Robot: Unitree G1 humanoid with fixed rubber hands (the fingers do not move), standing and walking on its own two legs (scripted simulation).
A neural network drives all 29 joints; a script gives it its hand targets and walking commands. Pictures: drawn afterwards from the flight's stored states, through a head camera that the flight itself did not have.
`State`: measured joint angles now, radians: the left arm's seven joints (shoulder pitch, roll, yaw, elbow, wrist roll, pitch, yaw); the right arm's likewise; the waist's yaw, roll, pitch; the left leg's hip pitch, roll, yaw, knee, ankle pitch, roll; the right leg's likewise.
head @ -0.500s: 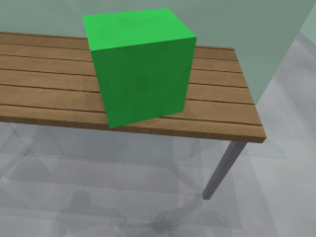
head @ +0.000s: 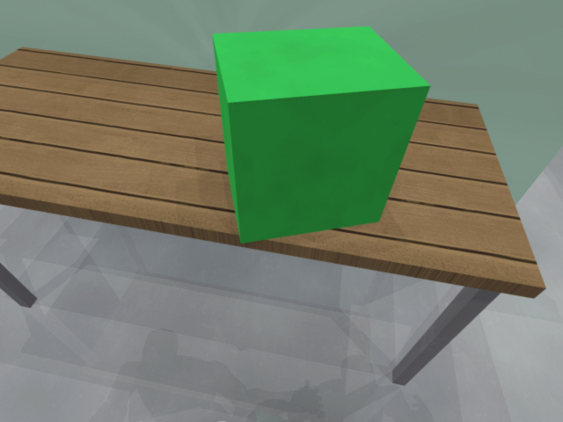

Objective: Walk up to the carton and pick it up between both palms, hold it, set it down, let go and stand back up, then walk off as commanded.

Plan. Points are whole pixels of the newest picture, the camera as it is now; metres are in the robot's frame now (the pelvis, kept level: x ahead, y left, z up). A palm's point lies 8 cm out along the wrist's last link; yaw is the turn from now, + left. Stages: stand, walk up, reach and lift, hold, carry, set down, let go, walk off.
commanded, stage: walk up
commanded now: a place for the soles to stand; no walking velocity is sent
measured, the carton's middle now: (303, 137) +0.59 -0.02 +0.10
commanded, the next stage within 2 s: none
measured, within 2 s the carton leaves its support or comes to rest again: neither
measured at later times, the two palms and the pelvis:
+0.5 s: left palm (72, 377) +0.22 +0.33 -0.10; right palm out of the picture +0.15 -0.29 -0.14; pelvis +0.14 +0.02 -0.01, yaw -6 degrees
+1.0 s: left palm (112, 332) +0.30 +0.30 -0.12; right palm (452, 359) +0.27 -0.28 -0.11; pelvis +0.19 +0.02 +0.00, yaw -7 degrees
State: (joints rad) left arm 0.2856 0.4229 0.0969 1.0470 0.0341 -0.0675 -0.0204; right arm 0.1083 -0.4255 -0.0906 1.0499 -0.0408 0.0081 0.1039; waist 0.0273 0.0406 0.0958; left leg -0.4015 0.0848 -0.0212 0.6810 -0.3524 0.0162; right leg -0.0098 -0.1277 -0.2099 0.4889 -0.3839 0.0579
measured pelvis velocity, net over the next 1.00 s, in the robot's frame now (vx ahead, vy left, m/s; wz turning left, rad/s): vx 0.19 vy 0.02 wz -0.12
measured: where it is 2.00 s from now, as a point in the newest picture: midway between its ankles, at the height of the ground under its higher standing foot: outside the picture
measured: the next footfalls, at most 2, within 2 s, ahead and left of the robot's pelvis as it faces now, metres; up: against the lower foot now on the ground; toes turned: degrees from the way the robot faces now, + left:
right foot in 0.44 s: +0.24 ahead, -0.09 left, +0.00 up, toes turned -7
left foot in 0.72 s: +0.19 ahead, +0.17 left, +0.00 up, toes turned -9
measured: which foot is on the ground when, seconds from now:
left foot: down 0.00-0.46, up 0.48-0.70, down 0.72-1.00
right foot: down 0.00-0.04, up 0.06-0.42, down 0.44-1.00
